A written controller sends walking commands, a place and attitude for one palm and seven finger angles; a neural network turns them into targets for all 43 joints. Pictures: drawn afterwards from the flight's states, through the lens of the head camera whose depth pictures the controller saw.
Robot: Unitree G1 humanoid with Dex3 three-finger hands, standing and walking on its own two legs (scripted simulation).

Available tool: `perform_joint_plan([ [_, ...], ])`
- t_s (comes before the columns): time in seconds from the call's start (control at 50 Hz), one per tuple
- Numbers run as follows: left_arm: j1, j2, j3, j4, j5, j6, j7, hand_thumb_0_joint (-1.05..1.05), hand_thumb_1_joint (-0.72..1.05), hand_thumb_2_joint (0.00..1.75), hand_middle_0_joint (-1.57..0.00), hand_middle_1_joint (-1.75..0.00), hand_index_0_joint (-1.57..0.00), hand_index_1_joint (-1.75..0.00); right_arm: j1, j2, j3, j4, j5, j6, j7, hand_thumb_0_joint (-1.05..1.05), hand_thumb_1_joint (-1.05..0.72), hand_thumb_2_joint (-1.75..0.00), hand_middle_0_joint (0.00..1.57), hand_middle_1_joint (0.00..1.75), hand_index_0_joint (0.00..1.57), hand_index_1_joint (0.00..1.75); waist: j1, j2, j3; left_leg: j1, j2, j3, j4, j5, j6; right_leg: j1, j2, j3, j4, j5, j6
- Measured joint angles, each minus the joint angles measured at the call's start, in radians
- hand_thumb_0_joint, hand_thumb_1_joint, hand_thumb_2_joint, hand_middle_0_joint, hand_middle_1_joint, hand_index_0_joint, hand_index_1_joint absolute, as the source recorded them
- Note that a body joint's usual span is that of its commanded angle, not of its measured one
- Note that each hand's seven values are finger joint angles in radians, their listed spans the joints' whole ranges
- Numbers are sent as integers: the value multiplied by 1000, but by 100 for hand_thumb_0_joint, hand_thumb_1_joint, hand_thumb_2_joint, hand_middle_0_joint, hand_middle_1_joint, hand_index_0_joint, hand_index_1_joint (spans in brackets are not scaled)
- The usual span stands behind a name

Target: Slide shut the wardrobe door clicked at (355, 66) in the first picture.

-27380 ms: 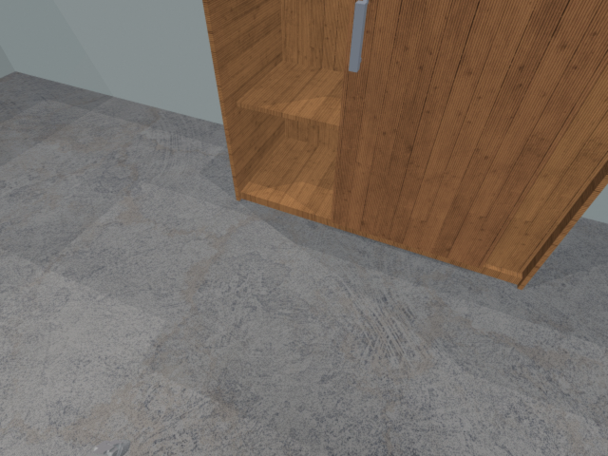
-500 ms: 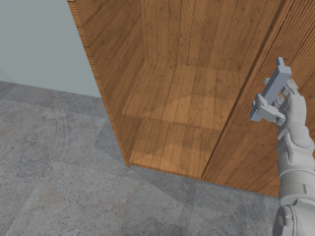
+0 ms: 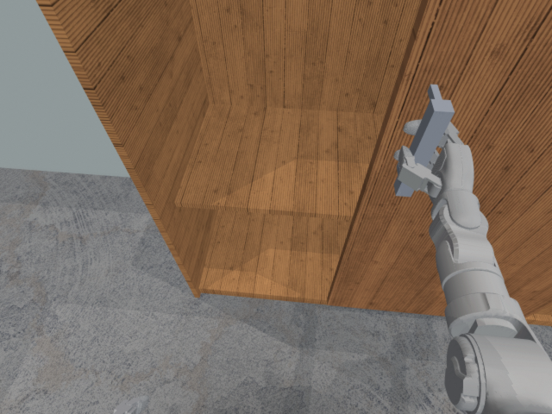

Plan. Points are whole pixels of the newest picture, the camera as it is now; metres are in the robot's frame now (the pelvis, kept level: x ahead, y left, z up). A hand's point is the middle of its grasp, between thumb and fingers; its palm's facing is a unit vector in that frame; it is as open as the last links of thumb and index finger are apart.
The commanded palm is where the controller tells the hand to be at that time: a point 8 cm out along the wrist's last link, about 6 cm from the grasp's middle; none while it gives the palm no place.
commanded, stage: tug the door sideways, standing still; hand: right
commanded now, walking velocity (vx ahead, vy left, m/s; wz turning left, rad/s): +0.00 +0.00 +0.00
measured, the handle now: (417, 144) +0.51 -0.16 +0.11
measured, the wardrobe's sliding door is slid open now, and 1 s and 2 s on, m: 0.47 0.47 0.37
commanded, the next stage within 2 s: step sideways, sliding the door along in 0.58 s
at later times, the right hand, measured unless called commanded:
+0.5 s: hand (403, 168) +0.46 -0.13 +0.11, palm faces +0.09 +0.99 -0.05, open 6.2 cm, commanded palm +0.43 -0.13 +0.11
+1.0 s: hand (403, 166) +0.46 -0.13 +0.11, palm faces +0.15 +0.98 -0.12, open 6.2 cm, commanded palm +0.44 -0.14 +0.12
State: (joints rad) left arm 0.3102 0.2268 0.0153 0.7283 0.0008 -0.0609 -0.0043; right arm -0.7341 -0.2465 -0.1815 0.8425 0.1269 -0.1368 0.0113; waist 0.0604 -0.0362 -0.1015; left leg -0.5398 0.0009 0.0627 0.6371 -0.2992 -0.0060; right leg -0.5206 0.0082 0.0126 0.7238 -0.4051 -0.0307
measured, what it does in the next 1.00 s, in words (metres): stands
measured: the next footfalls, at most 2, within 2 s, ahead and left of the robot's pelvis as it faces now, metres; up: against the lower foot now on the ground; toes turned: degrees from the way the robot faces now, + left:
left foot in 1.48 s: +0.20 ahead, +0.23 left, +0.00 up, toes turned -2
right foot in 1.68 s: +0.09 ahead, +0.00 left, +0.00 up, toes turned -16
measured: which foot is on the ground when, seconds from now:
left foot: down 0.00-1.00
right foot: down 0.00-1.00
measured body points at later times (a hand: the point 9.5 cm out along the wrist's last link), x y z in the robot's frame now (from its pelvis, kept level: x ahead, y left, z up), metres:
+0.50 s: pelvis -0.01 +0.01 -0.01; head +0.05 +0.01 +0.44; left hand +0.02 +0.27 -0.13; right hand +0.45 -0.19 +0.11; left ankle +0.00 +0.13 -0.72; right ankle -0.04 -0.09 -0.72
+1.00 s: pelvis +0.00 +0.03 +0.00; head +0.06 +0.05 +0.45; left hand +0.09 +0.28 -0.13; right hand +0.45 -0.19 +0.12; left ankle +0.01 +0.13 -0.71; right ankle -0.04 -0.09 -0.72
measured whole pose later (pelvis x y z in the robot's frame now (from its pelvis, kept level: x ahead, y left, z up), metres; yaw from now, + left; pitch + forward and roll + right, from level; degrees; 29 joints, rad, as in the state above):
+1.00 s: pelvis +0.00 +0.03 +0.00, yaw +2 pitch +3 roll +1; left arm 0.27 0.23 -0.01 0.70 -0.01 -0.07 0.09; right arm -0.80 -0.32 -0.13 0.90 0.15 -0.11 -0.06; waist 0.00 -0.04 0.09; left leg -0.46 -0.04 0.02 0.77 -0.39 0.03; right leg -0.33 -0.03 -0.01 0.70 -0.42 0.00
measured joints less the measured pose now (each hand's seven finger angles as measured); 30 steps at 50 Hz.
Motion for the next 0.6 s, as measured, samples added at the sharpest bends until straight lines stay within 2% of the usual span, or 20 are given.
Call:
perform_joint_plan([
  [0.1,22,-10,-6,23,4,-18,-13,0,90,90,-20,-30,-20,-30,-57,-10,25,81,1,-35,-39,1,-69,-84,30,138,30,139,5,0,5,-27,5,10,29,-4,4,-29,4,10,25,2,2],
  [0.26,74,-1,-3,67,5,-57,-20,0,90,90,-20,-30,-20,-30,-105,-26,65,148,23,-79,-65,0,-72,-83,27,139,23,140,10,-7,19,-49,7,25,54,-8,12,-56,6,25,51,2,8],
  [0.42,93,19,3,88,5,-85,-21,1,90,90,-20,-30,-20,-30,-116,-35,80,174,31,-106,-55,0,-73,-83,28,139,22,140,6,-5,19,-55,7,32,60,-13,18,-63,6,33,51,3,13],
  [0.6,63,27,5,73,2,-107,-21,1,91,90,-20,-30,-20,-30,-108,-37,85,170,38,-106,-36,0,-72,-82,29,139,23,140,-1,0,12,-47,4,38,53,-16,22,-55,3,39,42,3,18],
])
